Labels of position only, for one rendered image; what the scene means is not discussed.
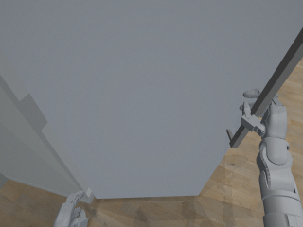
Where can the fridge door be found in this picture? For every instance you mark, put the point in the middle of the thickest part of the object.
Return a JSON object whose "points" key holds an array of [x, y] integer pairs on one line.
{"points": [[141, 92]]}

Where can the handle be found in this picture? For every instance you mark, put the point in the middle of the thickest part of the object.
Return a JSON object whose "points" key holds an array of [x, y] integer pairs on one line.
{"points": [[285, 68]]}

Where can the left robot hand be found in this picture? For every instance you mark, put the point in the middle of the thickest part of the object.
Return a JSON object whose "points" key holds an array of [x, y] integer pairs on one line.
{"points": [[67, 214]]}

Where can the right robot hand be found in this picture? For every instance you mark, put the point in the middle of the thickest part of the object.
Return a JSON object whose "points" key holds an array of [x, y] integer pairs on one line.
{"points": [[274, 117]]}

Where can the robot right forearm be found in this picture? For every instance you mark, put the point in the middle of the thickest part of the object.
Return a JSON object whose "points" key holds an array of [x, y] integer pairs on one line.
{"points": [[279, 194]]}

